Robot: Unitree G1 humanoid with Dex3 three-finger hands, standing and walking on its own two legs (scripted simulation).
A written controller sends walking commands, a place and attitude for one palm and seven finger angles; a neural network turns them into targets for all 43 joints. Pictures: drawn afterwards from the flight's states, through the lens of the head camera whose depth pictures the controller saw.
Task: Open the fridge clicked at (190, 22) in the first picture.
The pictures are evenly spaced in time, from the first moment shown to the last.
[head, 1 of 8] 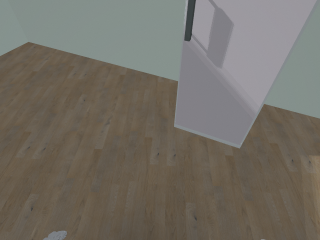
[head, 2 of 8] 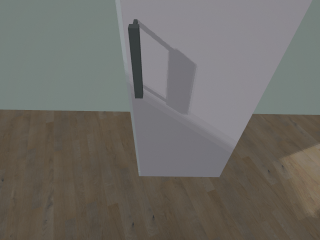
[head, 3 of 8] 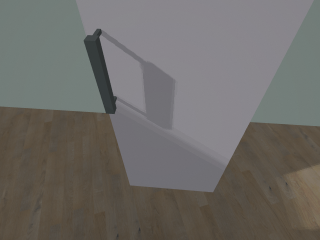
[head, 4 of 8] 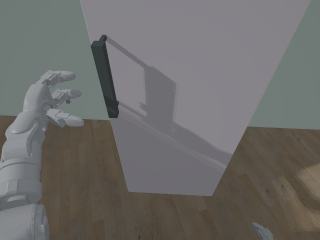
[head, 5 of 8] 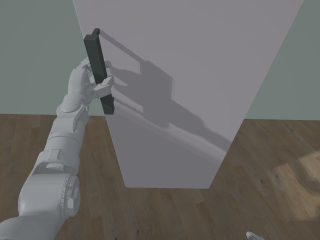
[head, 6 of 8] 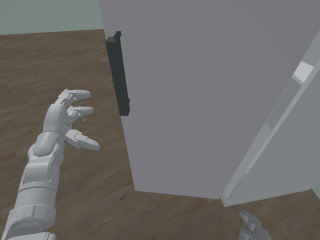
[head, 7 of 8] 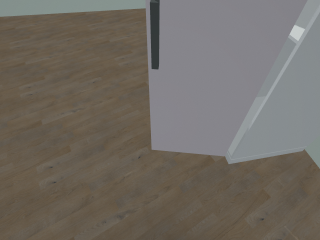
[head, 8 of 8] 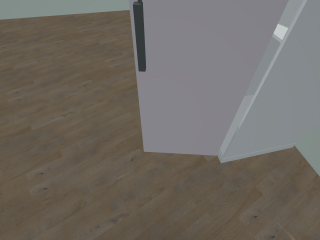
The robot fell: no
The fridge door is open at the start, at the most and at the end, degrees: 0 80 74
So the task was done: yes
